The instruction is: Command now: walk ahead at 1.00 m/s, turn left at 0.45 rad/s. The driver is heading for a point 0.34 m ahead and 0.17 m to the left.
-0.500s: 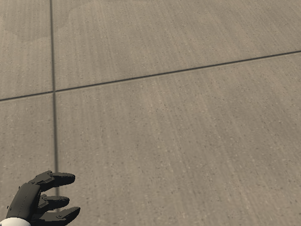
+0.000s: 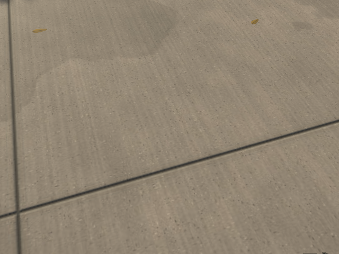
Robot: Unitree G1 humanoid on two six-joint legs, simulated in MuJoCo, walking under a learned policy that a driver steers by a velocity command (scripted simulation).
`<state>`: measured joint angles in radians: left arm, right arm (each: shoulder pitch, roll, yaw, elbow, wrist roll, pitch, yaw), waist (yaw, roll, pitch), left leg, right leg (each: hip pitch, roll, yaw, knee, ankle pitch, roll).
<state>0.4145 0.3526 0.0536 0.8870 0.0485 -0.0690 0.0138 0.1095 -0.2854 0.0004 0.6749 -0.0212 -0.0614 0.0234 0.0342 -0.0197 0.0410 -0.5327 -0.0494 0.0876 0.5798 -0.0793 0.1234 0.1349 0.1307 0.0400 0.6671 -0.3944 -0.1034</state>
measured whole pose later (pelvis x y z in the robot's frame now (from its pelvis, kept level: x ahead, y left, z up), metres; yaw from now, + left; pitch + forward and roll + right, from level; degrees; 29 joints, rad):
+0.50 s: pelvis +0.44 +0.02 +0.02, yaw +15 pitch +1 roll -1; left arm 0.05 0.25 0.00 0.67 0.01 -0.11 -0.02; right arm 0.37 -0.26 -0.03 0.85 0.02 -0.03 -0.02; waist -0.04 0.01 0.08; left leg -0.33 -0.10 -0.16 1.30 -0.53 -0.05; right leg -0.45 0.06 0.01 0.48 -0.05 -0.03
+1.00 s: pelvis +0.55 +0.07 +0.03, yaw +16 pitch +0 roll -1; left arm 0.22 0.24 0.01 0.90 0.01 -0.02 0.02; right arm 0.15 -0.22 -0.02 0.78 -0.01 -0.01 -0.02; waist 0.02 0.01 0.01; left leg -0.30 -0.01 -0.06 0.56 -0.25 0.00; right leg -0.22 0.02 0.01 0.52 -0.29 0.00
